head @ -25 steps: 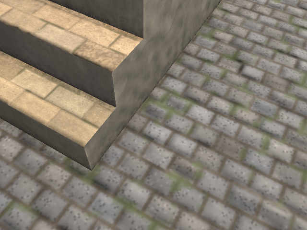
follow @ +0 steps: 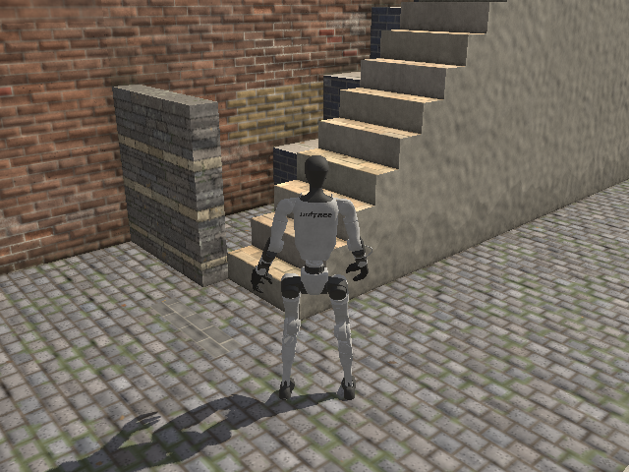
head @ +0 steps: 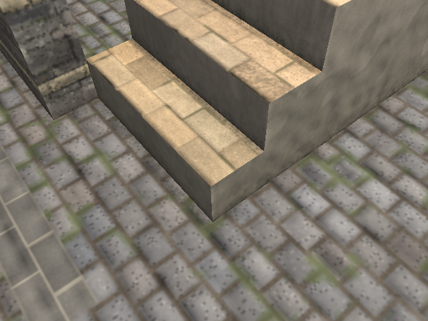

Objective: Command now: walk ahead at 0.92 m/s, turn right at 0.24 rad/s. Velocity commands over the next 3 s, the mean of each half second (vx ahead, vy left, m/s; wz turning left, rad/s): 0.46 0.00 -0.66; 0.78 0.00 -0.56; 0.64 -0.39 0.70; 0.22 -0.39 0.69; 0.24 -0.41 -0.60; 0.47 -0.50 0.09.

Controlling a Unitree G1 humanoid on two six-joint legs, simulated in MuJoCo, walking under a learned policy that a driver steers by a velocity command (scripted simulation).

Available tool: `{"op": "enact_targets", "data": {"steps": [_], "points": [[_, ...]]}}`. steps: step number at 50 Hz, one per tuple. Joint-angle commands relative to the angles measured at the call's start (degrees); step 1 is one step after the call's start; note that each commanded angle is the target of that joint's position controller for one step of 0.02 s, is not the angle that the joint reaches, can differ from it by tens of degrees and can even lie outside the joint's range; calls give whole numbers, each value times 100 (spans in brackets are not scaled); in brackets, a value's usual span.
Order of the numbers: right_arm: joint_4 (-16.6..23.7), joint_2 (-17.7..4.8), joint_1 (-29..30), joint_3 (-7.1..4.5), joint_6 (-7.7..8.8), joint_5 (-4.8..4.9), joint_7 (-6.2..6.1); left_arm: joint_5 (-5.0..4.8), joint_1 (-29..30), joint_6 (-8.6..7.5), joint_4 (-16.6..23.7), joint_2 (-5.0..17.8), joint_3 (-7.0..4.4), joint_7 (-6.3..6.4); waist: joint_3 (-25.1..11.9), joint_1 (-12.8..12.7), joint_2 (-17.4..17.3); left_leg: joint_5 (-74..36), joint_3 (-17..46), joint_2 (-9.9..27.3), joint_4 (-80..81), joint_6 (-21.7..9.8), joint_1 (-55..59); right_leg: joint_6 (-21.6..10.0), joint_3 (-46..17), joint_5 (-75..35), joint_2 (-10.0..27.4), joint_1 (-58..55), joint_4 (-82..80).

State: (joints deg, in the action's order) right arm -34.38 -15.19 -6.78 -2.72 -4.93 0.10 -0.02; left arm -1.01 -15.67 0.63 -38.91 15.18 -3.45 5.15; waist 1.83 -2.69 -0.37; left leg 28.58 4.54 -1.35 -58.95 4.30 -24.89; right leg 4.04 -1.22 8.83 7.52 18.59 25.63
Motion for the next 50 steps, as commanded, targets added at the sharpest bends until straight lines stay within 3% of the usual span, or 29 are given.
{"op": "enact_targets", "data": {"steps": [1,2,3,4,5,6,7,8,9,12,16,18,21,23,24,25,26,27,28,29,31,34,37,43,45,47,48,49,50], "points": [[231,-639,-1548,-112,446,141,137,-276,1468,-211,865,1047,-263,-162,-1109,1220,2024,-417,-1054,28,1836,-62,2481,-751,-540,1876,407,1213,-1000],[-425,-714,-2687,-186,550,14,184,-228,2108,-250,1228,806,-189,-197,-402,1757,1593,-1134,-1307,-10,2943,-202,3733,-205,2,1981,-309,2743,-260],[-660,-455,-2589,-155,695,0,244,-134,2009,-236,1331,44,13,-254,220,1628,-523,-1065,-251,497,3276,-328,3500,-344,-181,2567,-716,3850,2370],[-285,-308,-1948,77,857,-80,231,-65,1256,-325,1299,-805,253,-403,274,794,-1604,-1246,1123,1562,2506,-493,2789,-558,-1084,2524,-658,4618,4306],[-131,-1242,-1760,-260,901,-145,205,-242,360,-435,1123,-684,228,-481,-664,417,-2044,-1469,3142,3023,3766,-1201,2946,-563,-1435,1618,-705,5139,5085],[-259,-1594,-1921,-406,998,-121,199,-293,680,-499,1181,5,118,-466,-677,656,-1234,1376,4231,3224,5060,-1554,2954,-622,-1447,1050,-361,5356,5618],[-278,-1189,-1346,-288,1031,-94,182,-311,934,-462,1130,532,-76,-430,86,440,-593,1953,3537,2875,5273,-1493,2548,-627,-1502,355,-301,5500,5611],[-267,-750,-834,-136,1016,-106,154,-237,854,-359,952,731,-163,-410,499,206,-495,1013,2469,2415,5100,-1349,1952,-460,-1336,46,-243,4995,5542],[-286,-394,-489,-29,1030,-125,105,-180,575,-267,752,875,-237,-435,686,65,-710,-251,1272,1932,5024,-1193,1556,-270,-1170,-347,-237,4364,5364],[-532,-89,-712,21,1042,-161,-126,-43,701,-169,727,643,-248,-522,711,230,-782,-2984,-824,1258,4727,-794,1313,-88,-504,-1145,-366,3231,4814],[-767,-666,-1312,-121,839,-75,-341,-40,1621,-107,1046,41,-25,-782,552,727,-517,-3944,-1446,1316,4488,-707,2085,-233,467,-1298,-384,2648,2720],[-781,-981,-1299,-204,715,15,-373,-69,1823,-83,1175,-19,7,-938,454,738,-654,-4926,-1593,1489,4140,-746,2478,-345,763,-713,-455,2303,2046],[-653,-1373,-1061,-355,646,189,-308,-91,1303,66,1107,396,-142,-989,-163,337,-888,-6913,-1679,1760,3196,-866,2834,-738,1066,263,-823,1187,1626],[-598,-1433,-887,-431,708,280,-155,-173,267,193,899,908,-367,-897,-754,-294,-808,-7019,-1749,1851,1785,-936,2538,-1244,1030,1098,-1094,-344,1290],[-543,-1243,-833,-376,765,243,-94,-199,-837,214,594,1259,-573,-788,-1218,-870,-367,-5929,-1788,1564,153,-783,1540,-1576,719,1062,-1259,-2062,777],[-288,-183,-1048,-93,867,-33,-54,-308,-913,143,452,1669,-624,-710,-1011,-411,996,-421,-1510,639,-1777,-551,-1155,-2295,-1561,2097,-168,-3432,498],[237,-311,-710,-32,1168,13,-27,-157,-833,-140,730,1782,-568,-737,-1902,-281,1523,351,42,-256,-2887,-542,-2665,-3400,-5375,4936,945,-4049,-1230],[473,-897,152,-142,1395,145,44,-69,-833,-338,698,1292,-437,-750,-1220,-573,909,-255,561,56,-2795,-707,-3276,-3010,-5515,5042,1123,-3648,-1914],[502,-958,202,-136,1492,184,67,-23,-582,-451,686,1085,-346,-749,-663,-243,414,-603,552,232,-2321,-802,-3062,-2725,-4912,4175,1022,-2858,-1810],[281,-917,-124,-141,1502,80,35,-65,-111,-502,750,942,-296,-738,-359,166,-190,-973,555,501,-1657,-751,-2460,-2427,-4077,3121,675,-1985,-1651],[101,-955,-422,-220,1358,-54,15,-21,380,-516,854,836,-237,-663,-212,505,-8,-1382,533,654,-735,-483,-1500,-2182,-2977,2186,-5,-969,-1601],[177,-683,36,-130,1224,-146,-35,-24,279,-478,758,935,-241,-509,37,407,14,-1959,54,459,187,-103,-940,-2109,-2249,1459,-423,65,-1538],[371,-401,758,-19,1210,-29,-18,-60,-51,-430,632,1028,-268,-414,152,97,579,-2594,31,153,1565,84,-540,-1959,-2180,1382,-589,360,-1451],[374,-662,1056,-56,1251,162,89,-94,-450,-491,326,876,-176,-517,107,-316,987,-2818,-181,427,2702,-110,-244,-1700,-2076,1311,29,-773,-1023],[371,-840,812,-117,1256,173,97,-29,-447,-466,268,927,-167,-579,183,-172,1109,-2192,-402,459,2776,-426,-182,-1684,-2082,557,328,-1237,-951],[-37,-1165,-673,-316,1232,225,56,152,-239,-421,278,762,-88,-613,-546,585,913,-1711,-690,143,2863,-876,1311,-1504,-1412,-2105,-57,-1263,851],[-360,-1417,-2254,-351,1225,121,51,253,10,-429,469,554,25,-561,-1497,1262,-8,-800,498,710,2753,-1304,3149,-1288,-978,-2111,-383,-118,3295],[-515,-1853,-2501,-423,1272,-19,209,12,-605,-584,684,43,160,-551,-1544,703,-2595,1563,4146,1781,4354,-2179,4419,-770,-528,1647,-1313,2283,5114],[-400,-1148,-2139,-264,1299,40,305,-185,-227,-716,732,564,127,-522,-909,745,-1665,2491,5063,2035,4960,-2169,4248,-901,-840,1655,-1008,3203,5369]]}}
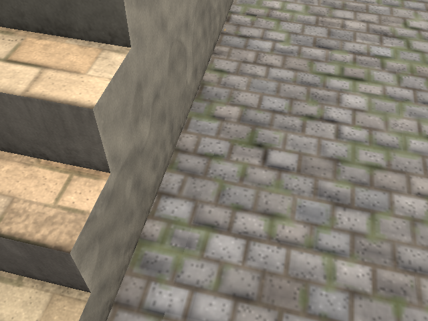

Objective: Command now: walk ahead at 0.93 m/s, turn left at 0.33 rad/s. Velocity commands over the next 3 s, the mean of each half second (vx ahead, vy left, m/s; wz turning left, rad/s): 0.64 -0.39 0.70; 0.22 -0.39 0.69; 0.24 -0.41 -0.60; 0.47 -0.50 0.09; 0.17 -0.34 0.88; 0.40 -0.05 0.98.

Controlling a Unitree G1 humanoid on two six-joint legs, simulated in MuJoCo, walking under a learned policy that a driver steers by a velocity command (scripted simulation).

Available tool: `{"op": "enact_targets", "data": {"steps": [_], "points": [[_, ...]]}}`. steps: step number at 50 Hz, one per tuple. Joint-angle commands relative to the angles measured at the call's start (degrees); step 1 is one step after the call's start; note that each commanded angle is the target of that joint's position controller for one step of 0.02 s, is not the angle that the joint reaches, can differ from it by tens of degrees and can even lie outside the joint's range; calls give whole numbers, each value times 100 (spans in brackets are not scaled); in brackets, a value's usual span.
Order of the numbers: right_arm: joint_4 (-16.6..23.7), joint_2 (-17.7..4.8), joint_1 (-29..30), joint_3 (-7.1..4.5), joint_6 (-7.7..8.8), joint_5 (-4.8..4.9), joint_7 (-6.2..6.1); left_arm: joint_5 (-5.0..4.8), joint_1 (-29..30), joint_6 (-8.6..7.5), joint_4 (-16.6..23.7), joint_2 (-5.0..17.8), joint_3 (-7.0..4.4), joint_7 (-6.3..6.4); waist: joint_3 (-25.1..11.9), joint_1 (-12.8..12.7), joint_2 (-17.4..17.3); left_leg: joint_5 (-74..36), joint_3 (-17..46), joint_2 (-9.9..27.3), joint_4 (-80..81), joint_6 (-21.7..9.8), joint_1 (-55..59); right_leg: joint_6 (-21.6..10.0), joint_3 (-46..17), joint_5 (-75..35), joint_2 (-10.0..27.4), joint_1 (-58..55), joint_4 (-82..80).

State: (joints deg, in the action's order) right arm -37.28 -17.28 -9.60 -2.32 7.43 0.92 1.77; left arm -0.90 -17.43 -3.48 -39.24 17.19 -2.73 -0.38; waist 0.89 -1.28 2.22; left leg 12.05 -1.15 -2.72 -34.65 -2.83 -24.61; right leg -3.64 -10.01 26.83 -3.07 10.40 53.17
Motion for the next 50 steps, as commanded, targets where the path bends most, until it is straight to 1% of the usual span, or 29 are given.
{"op": "enact_targets", "data": {"steps": [1,2,3,4,5,6,8,11,16,18,20,21,22,23,24,25,26,28,31,33,35,36,37,38,39,41,44,47,50], "points": [[-53,-773,-1661,-272,12,-52,90,-214,695,-403,825,630,15,-4,-212,734,-1160,3230,4727,2076,2374,-1373,3793,-209,160,-647,288,4260,2454],[-18,-745,-1648,-257,-34,-112,83,-36,1073,-477,846,543,58,-11,-89,729,-392,2273,4045,1746,2251,-1282,3394,-233,208,-942,448,3985,2098],[-40,-699,-1612,-229,-65,-98,77,133,1279,-546,923,454,64,-24,5,613,-193,1723,3687,1523,2296,-1289,3041,-174,201,-1191,531,3780,1554],[-96,-523,-1574,-145,-62,-82,61,192,1368,-547,950,376,52,-38,74,465,-370,1333,3335,1279,2368,-1252,2790,-83,208,-1393,587,3497,1111],[-89,-1251,-1425,-298,-43,22,-65,442,784,-182,869,507,-60,-81,599,60,369,-1295,3790,1514,2070,-410,2546,36,164,-1848,500,3411,1470],[-156,-1389,-1477,-339,-78,97,-200,566,452,29,821,386,-36,-165,381,-130,398,-3030,3358,1574,1708,11,2532,124,274,-1864,519,3355,1656],[-327,-1074,-1829,-253,-181,101,-311,540,557,229,1051,44,69,-336,65,-103,-252,-4019,2533,1318,1308,234,2409,202,466,-1866,549,3484,1790],[-426,-585,-2251,-98,-432,-40,-443,466,1554,224,1564,-99,125,-484,159,222,-882,-3298,2100,834,1518,-13,1655,222,778,-2447,314,3170,1092],[-555,-839,-2679,-359,-686,52,-781,413,2657,-87,2053,-222,32,-527,443,609,-1225,-3211,2558,1061,1810,-19,2396,302,947,-3046,83,3180,-901],[-487,-960,-2299,-503,-687,150,-841,342,2535,-239,2083,-130,-101,-510,365,389,-1449,-3766,2506,1044,1703,158,2370,254,962,-3169,-80,2209,-1837],[-242,-1147,-1627,-664,-624,200,-903,217,1943,-345,1985,161,-319,-451,11,-39,-1710,-5614,2358,981,1180,258,1782,217,1043,-2939,-344,323,-2281],[-163,-1227,-1302,-705,-590,195,-949,64,1242,-344,1827,354,-443,-422,-206,-430,-1980,-6158,2509,1100,575,174,1860,61,729,-2992,-120,-187,-2656],[41,-1174,-848,-669,-540,170,-936,23,411,-299,1592,463,-491,-342,-545,-839,-1798,-5937,2468,1020,-481,134,1858,-158,600,-3546,272,-905,-3567],[102,-691,-900,-542,-488,106,-851,106,-37,-239,1393,452,-412,-293,-1198,-791,-794,-2595,2129,488,-2138,200,1021,-439,415,-4462,755,-2417,-3299],[15,277,-1715,-268,-457,-182,-764,421,-141,-162,1255,629,-375,-306,-1769,-77,1804,3544,1724,-513,-4346,381,-1264,-1297,-485,-9482,1942,-4418,-1655],[-62,-362,-2084,-312,-502,22,-813,463,-231,-20,1114,519,-506,-264,-2429,-223,1660,3705,962,-259,-5751,618,-1921,-1907,-1129,-9317,2834,-4295,-2245],[-144,-748,-1694,-420,-589,31,-867,339,5,77,1131,197,-461,-201,-1977,-310,880,3197,530,101,-5832,639,-2024,-1898,-729,-7470,2496,-3554,-2743],[-179,-699,-1428,-450,-756,-47,-935,238,987,231,1227,-182,-312,-104,-1114,165,185,2458,476,699,-4582,744,-1239,-1461,148,-5359,1884,-1776,-3336],[-118,-385,-1440,-300,-885,-78,-863,237,2086,237,1331,188,-372,-161,-95,574,513,2088,125,1081,-1928,612,576,-1029,1192,-6214,1371,566,-3581],[-413,-410,-1944,-249,-775,-55,-777,313,1917,312,1279,166,-342,-130,-499,576,564,488,101,1059,-822,258,1361,-871,1408,-6033,1238,323,-3108],[-789,-664,-2727,-312,-682,-174,-767,213,2176,306,1382,-89,-189,-112,-825,1063,275,-1102,-49,748,-124,-1,2803,-464,1964,-4999,872,1106,-1818],[-697,-909,-2750,-377,-628,-342,-764,202,2315,326,1546,-212,-125,-123,-389,1242,-645,-1808,611,881,406,-245,3216,-97,1979,-1780,472,2287,-486],[-132,-1751,-2089,-511,-590,-404,-854,365,1673,373,1798,-430,-32,-189,-521,581,-2544,-3675,3773,2886,959,-1294,3053,405,1444,1254,-155,3376,1155],[251,-1510,-1379,-403,-492,-427,-872,355,1501,478,1600,111,-145,-209,-1226,531,-1506,-3102,4592,3305,1545,-1814,2065,540,135,1237,-142,2748,2229],[471,-1604,-582,-380,-454,-400,-880,304,1361,551,1607,468,-217,-160,-727,217,-1079,-2397,4029,3060,1552,-1628,1500,627,-7,762,-29,2885,2717],[425,-1359,-263,-308,-539,-108,-916,363,1074,642,1494,550,-241,-18,-536,66,-575,-2513,2815,2320,1050,-1088,1748,839,302,-29,225,3153,2894],[419,-1148,-260,-272,-620,-177,-947,276,1226,650,1575,328,-134,25,-590,170,-983,-3238,1665,1662,882,-719,1569,1005,782,-562,89,2439,2005],[391,-995,-208,-247,-648,-181,-964,133,1151,574,1432,147,-29,94,-808,290,-1197,-3557,1316,1723,678,-604,2060,1034,907,-453,366,2165,632],[446,-1166,143,-318,-750,-113,-1000,-6,1119,581,1459,157,5,34,-756,276,-1688,-2841,1142,1904,931,-568,1600,841,1032,-1028,599,1378,-522]]}}
Over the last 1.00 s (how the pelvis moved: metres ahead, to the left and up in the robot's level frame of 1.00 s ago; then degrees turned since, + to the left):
0.37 -0.07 -0.02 -37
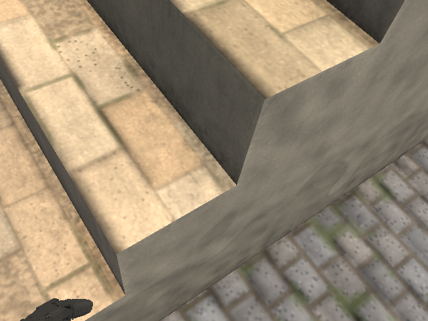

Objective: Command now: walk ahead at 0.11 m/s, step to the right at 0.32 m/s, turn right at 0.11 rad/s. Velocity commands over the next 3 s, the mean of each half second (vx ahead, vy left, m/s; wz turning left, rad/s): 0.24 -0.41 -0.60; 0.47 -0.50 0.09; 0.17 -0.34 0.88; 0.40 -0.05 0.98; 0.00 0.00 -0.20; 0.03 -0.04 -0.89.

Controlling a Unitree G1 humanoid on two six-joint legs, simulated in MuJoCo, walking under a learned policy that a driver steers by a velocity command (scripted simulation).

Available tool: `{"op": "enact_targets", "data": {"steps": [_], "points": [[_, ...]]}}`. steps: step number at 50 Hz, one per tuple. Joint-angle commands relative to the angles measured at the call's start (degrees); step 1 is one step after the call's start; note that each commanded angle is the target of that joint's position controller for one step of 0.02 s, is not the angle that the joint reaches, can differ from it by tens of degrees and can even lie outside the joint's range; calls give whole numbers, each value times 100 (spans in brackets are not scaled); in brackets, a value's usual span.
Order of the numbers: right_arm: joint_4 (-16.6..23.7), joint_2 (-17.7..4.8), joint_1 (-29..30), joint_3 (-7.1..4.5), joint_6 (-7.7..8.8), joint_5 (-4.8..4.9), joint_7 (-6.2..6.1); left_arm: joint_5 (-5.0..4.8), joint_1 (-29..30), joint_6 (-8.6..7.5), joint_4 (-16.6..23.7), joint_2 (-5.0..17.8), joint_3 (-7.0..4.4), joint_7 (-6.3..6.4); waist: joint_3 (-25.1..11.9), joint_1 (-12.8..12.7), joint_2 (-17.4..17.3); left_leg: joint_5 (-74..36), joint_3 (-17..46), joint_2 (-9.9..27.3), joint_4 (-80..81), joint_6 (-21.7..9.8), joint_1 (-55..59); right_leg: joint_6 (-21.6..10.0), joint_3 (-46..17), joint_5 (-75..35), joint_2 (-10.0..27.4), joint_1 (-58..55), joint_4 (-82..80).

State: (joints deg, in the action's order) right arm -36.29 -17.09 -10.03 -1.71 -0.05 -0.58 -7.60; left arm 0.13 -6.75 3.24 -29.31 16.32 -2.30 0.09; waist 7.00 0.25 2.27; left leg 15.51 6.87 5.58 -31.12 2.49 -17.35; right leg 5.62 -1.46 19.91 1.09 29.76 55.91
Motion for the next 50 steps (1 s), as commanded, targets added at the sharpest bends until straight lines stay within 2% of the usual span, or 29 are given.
{"op": "enact_targets", "data": {"steps": [1,3,5,6,7,8,9,11,14,16,17,18,19,20,21,23,27,30,34,36,37,38,39,40,41,42,44,46,50], "points": [[359,-1209,328,-397,-28,44,-47,-143,-30,-82,461,329,-58,-89,-1346,85,-1747,-2725,298,1124,678,-1100,723,-174,261,-521,188,-831,-1168],[327,-1215,453,-388,-66,42,-5,-153,-303,-77,375,377,-92,-245,-1094,-19,-1783,-1737,132,1100,664,-1038,561,-385,483,-991,151,-1226,-2274],[221,-970,256,-338,-34,25,19,-61,-631,-180,154,420,-179,-335,-949,-67,-1130,-435,-348,597,42,-854,346,-638,612,-1148,-218,-1814,-3157],[152,-735,-24,-278,-36,-77,11,-82,-868,-205,120,754,-290,-366,-965,-38,-247,591,-790,91,-1046,-608,-123,-953,29,-2736,125,-2212,-3255],[516,-511,220,-192,20,-214,-10,71,-1131,-240,187,1526,-434,-363,-998,-61,1606,2225,-1109,-1075,-2591,-69,-1683,-2035,-1834,-4473,1083,-2783,-3456],[578,-612,592,-238,133,12,-53,199,-1284,-283,192,1546,-474,-360,-977,-407,2085,2682,-745,-1156,-3964,36,-2076,-2717,-2360,-4522,1178,-2629,-3947],[497,-880,588,-295,214,144,-31,132,-1044,-323,171,1276,-407,-289,-1052,-278,1712,2436,-554,-928,-4292,4,-2015,-2615,-1987,-4743,1035,-2661,-3752],[195,-760,215,-253,199,111,-10,-92,-411,-185,319,1022,-398,-185,-1073,-13,835,1761,-594,-778,-2887,-94,-1581,-2122,-1374,-4681,474,-2568,-3417],[-161,-573,-110,-120,159,210,23,-96,47,-104,599,936,-388,-272,-1121,-72,938,876,-710,-835,-297,-408,-114,-1835,-1550,-3106,204,-2055,-3708],[-555,-1048,-991,-263,239,343,66,-155,-79,-154,599,850,-337,-399,-1434,100,1197,-683,-224,-332,1098,-559,1096,-1557,-1979,-1245,169,-1676,-3613],[-795,-1373,-1530,-386,301,219,103,-192,-184,-154,666,730,-305,-446,-1754,192,479,-1349,230,384,1308,-664,2443,-1279,-1848,73,-100,-828,-2761],[-760,-1673,-1691,-456,328,-14,117,-71,-334,-132,774,276,-187,-507,-1778,72,-708,-224,1962,1922,1346,-1113,2935,-1026,-1636,1106,-655,312,-1068],[-729,-1603,-1357,-472,357,-168,48,-73,-409,-154,811,596,-206,-567,-1349,-6,-1092,337,3204,3054,2112,-1786,2010,-666,-1598,941,-299,1136,-6],[-594,-1409,-692,-422,429,-5,8,22,-542,-124,771,1004,-313,-587,-942,-248,-749,574,2718,2786,2101,-1608,1632,-603,-1619,560,-155,1182,709],[-541,-1279,-201,-408,443,126,4,92,-811,-98,727,1212,-422,-593,-685,-500,-809,254,1640,2114,1865,-1148,1546,-526,-1389,111,-14,1225,1045],[-622,-1044,-440,-389,381,183,14,126,-831,-17,748,1067,-369,-573,-528,-443,-904,-577,204,1343,1360,-561,1653,-462,-1171,-691,63,1197,1287],[-691,-1415,-1215,-543,309,91,146,-116,-122,67,869,476,-69,-760,-34,-49,-1153,-376,-557,1499,1901,-671,1314,-300,-524,-979,464,1150,583],[-880,-1846,-1745,-722,356,55,204,-22,267,-56,933,213,53,-763,199,42,-1295,-278,-765,1617,2311,-677,1039,-354,-379,-676,394,566,-465],[-835,-2203,-1380,-890,449,130,332,48,-234,-312,564,173,40,-819,276,-375,-1687,-555,-1319,1416,2669,-650,305,-633,118,-254,10,-1526,-1655],[-762,-2075,-1007,-859,486,169,372,124,-1213,-373,253,438,-129,-791,-53,-1068,-1602,-2404,-1495,1194,1620,-555,381,-964,210,-192,-107,-2618,-2678],[-706,-1746,-1038,-733,493,158,363,164,-2043,-331,-3,737,-259,-751,-519,-1501,-1147,-3092,-1504,849,256,-478,326,-1094,432,-359,-242,-3423,-3124],[-412,-1249,-1243,-585,392,24,364,253,-2478,-228,-249,1164,-308,-733,-1070,-1286,692,1091,-1427,224,-1566,-263,-1120,-1139,-319,-2834,483,-4863,-2705],[-62,-896,-1257,-452,350,14,308,330,-2426,-271,3,1848,-406,-726,-1662,-1189,2663,2766,-1177,-724,-3106,-130,-2494,-1948,-1769,-2270,1212,-4971,-3533],[-124,-1054,-1114,-435,256,210,300,235,-2150,-335,1,1540,-367,-717,-1593,-1100,2353,2654,-623,-536,-4182,-223,-2687,-2198,-1994,-2524,1396,-4513,-3782],[-172,-1073,-1044,-403,174,166,334,160,-1869,-335,-73,1092,-250,-630,-1346,-794,1697,2250,-566,-298,-4394,-296,-2787,-2051,-1594,-2300,1422,-4118,-3686],[-297,-988,-1076,-385,114,17,316,113,-1411,-283,-31,860,-210,-521,-1144,-517,1098,1775,-687,-29,-4189,-291,-2580,-1888,-1140,-2089,1300,-3644,-3725],[-559,-789,-1405,-322,-14,-99,270,229,-748,-186,-24,519,-165,-347,-846,-109,911,1186,-856,116,-3848,-145,-1843,-1851,-571,-2595,1097,-2878,-3998],[-623,-664,-1452,-262,-78,-71,221,328,-486,-183,-9,335,-137,-264,-674,-19,685,999,-1003,68,-3172,-83,-1375,-1983,-182,-2522,1024,-2487,-4275],[-419,-582,-1117,-175,-55,52,226,250,-292,-217,-28,509,-210,-207,-272,54,537,182,-930,171,-1621,-413,-565,-1744,458,-2855,917,-2045,-4490]]}}
Over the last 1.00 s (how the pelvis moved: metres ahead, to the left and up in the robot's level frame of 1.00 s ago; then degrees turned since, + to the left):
0.55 -0.05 0.02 43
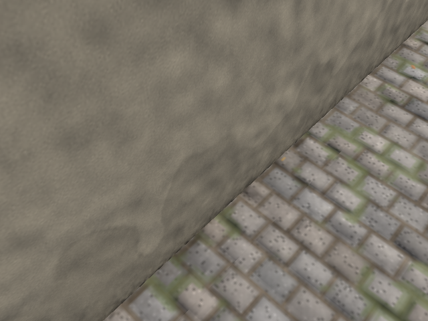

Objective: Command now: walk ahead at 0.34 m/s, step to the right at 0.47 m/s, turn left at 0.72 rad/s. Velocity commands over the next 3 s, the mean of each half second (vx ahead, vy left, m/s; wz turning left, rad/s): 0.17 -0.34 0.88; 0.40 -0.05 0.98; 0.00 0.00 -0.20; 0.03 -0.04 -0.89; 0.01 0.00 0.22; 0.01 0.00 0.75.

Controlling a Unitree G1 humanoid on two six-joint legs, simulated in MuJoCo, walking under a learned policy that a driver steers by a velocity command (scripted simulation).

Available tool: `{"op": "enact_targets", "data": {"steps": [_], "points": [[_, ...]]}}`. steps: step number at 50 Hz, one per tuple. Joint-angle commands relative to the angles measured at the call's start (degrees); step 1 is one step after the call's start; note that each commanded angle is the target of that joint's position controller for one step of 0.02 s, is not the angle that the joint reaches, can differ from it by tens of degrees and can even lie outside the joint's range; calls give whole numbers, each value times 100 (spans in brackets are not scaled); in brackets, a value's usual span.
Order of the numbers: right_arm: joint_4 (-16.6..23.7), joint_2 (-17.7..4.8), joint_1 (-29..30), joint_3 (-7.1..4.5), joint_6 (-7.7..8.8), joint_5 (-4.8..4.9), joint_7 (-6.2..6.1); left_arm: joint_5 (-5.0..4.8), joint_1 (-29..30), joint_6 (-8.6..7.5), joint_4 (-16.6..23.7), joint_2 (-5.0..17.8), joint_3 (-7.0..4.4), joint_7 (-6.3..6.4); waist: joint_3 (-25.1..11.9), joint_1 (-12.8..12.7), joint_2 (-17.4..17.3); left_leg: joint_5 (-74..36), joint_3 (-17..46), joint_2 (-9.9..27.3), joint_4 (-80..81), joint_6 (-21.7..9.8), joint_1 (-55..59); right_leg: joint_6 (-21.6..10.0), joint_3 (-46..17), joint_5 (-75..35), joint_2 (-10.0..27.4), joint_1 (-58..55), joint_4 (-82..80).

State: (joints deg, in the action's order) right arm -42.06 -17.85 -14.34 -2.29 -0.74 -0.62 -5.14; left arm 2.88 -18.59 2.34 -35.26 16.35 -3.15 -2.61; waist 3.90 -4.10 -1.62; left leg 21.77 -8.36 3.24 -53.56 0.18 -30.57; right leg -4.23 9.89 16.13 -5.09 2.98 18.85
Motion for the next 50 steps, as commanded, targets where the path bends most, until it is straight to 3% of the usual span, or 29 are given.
{"op": "enact_targets", "data": {"steps": [1,3,4,5,6,7,8,10,12,14,18,21,22,23,24,25,26,27,29,30,32,33,34,35,38,40,45,49,50], "points": [[156,-573,-778,-144,43,89,5,-21,873,-109,557,577,-143,71,-31,547,821,-580,533,344,788,-294,971,-672,-555,-3179,1514,590,-579],[-39,-770,-1466,-261,93,97,41,18,987,-23,640,672,-165,94,-374,831,434,-880,316,148,1099,-499,1650,-370,-240,-4578,1364,538,346],[-343,-901,-2390,-378,111,56,38,42,1270,52,807,715,-168,116,-662,1260,79,-1086,341,39,1545,-639,2617,-93,-34,-4778,1149,980,1362],[-604,-1041,-3304,-497,121,-16,26,26,1683,90,1114,760,-155,157,-520,1803,-636,-1172,1039,219,2328,-879,3682,323,-73,-2608,708,2227,3004],[-382,-1597,-2696,-553,243,-22,7,161,1251,76,1262,316,-80,121,-386,1018,-2248,530,4803,1839,3493,-1920,4066,930,-858,1816,-372,4266,5120],[113,-1621,-1717,-510,408,-51,-34,-18,929,-83,1152,726,-137,68,-1063,751,-1605,2706,7045,2425,4692,-2185,3416,1088,-2586,1487,-273,4205,6404],[399,-1460,-836,-410,502,-69,-51,-207,970,-171,1147,1125,-248,65,-274,283,-967,2558,6599,2338,4615,-1770,2565,1107,-2735,931,-111,4400,6797],[652,-1194,-293,-289,341,52,-110,83,1072,-229,1307,1118,-239,82,16,55,121,559,4379,1542,3894,-1281,2017,1126,-2291,371,60,4189,6552],[847,-1336,-32,-319,155,-31,-164,76,1166,-127,1392,613,-102,-45,29,14,-175,-315,2855,647,3760,-928,1147,927,-1927,-53,114,3078,5271],[941,-1391,-68,-392,70,-22,-164,-48,1174,-89,1300,161,25,-39,-26,205,-560,-923,2298,196,3664,-840,902,1031,-1487,-72,-27,2406,3904],[1090,-1599,117,-603,-78,133,-208,-247,1070,-147,1075,280,-71,109,-478,405,-988,-938,2603,190,3467,-504,950,1303,-1489,-565,-40,1268,2116],[1221,-1372,491,-595,-125,145,-176,-366,534,-253,700,501,-221,97,-661,252,-1225,-546,2946,75,2824,-224,879,1251,-1585,-1136,127,548,808],[1223,-953,380,-478,-67,129,-114,-358,264,-303,517,549,-273,125,-666,185,-664,54,2670,-277,2053,-38,529,1094,-1572,-1211,362,102,284],[1222,-310,44,-308,-69,-36,-8,-269,120,-331,495,760,-304,159,-651,379,525,1446,1926,-915,238,153,-396,740,-2313,-1460,1268,-502,257],[1364,175,-726,-182,-9,-101,83,-47,598,-306,709,1334,-347,244,-953,1129,2327,2363,1706,-1025,-1619,348,-1317,20,-3998,-2988,2547,-229,60],[1354,-524,-803,-304,88,58,165,57,977,-343,739,1381,-435,245,-967,1204,2988,1832,1559,-422,-2494,376,-1355,-587,-4457,-1505,2717,497,-738],[1113,-1070,-482,-466,55,197,143,-6,1544,-355,832,929,-360,283,-538,1169,2100,1210,1550,-225,-2949,461,-1189,-461,-3608,-662,2346,956,-747],[924,-1268,-282,-567,-15,158,85,-76,1817,-355,864,688,-301,319,-471,1116,1398,719,1423,-149,-3144,559,-1015,-302,-2881,-551,1991,1102,-621],[861,-1226,-100,-590,-131,79,58,-242,1985,-382,827,613,-269,423,-538,980,794,124,1363,-24,-3327,722,-733,-320,-1999,-1543,1844,1105,-205],[952,-1081,129,-540,-135,80,69,-242,1784,-417,755,639,-279,482,-570,805,693,-68,1342,27,-3166,722,-797,-372,-1841,-1881,1885,933,-151],[1222,-802,750,-404,-142,88,165,-179,1183,-432,543,703,-293,533,-702,439,670,-163,1383,79,-2621,668,-1275,-572,-1863,-2375,2122,144,-108],[1166,-672,313,-320,-16,96,226,-326,393,-508,237,962,-438,488,-1595,329,1254,-154,1019,178,-2175,456,-1250,-353,-2025,1601,2079,-496,-649],[1189,-752,462,-346,23,150,288,-365,520,-536,284,988,-450,497,-1192,255,1563,-102,836,86,-1880,379,-1181,-268,-2200,2315,2149,-281,-996],[1205,-784,691,-359,37,163,314,-366,625,-549,287,969,-454,533,-900,194,1498,29,766,92,-1542,287,-1123,-275,-2238,2395,2253,-96,-1221],[1407,-354,1452,-229,94,101,316,-324,406,-705,56,969,-536,592,-456,-40,732,312,992,287,-669,60,-1452,-408,-2060,1107,2575,-543,-1117],[1455,-236,1437,-182,124,146,398,-283,344,-726,-85,1028,-583,588,-544,-4,736,396,1077,421,-407,-43,-1457,-440,-1976,894,2741,-701,-1110],[1476,-254,1342,-143,91,244,667,-261,617,-747,-248,1318,-684,494,-493,165,702,339,919,590,113,-25,-786,-278,-1187,582,2733,-224,-1049],[1174,-413,741,-178,20,205,691,-387,1069,-679,-343,1327,-652,373,-677,585,811,236,420,319,905,-193,655,-29,-341,343,2504,376,-640],[1303,-397,1086,-199,-21,123,734,-330,1166,-617,-372,1381,-633,482,-363,623,620,-475,318,138,1567,-177,767,43,-323,-988,2584,551,-330]]}}
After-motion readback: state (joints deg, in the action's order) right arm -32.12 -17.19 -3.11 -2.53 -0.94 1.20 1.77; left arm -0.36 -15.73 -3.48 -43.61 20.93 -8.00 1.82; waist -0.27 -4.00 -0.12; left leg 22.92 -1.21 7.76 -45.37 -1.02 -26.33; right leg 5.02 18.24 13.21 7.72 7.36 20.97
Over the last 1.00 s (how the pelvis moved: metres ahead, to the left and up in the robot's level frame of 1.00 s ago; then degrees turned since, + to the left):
0.12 -0.49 0.00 -16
